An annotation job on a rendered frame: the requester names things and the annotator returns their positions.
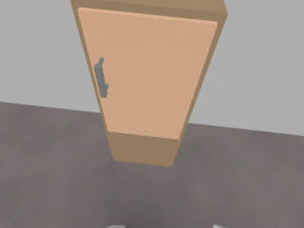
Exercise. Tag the cupboard door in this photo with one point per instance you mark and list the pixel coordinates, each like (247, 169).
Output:
(152, 65)

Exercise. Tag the handle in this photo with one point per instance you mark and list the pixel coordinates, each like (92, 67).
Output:
(99, 73)

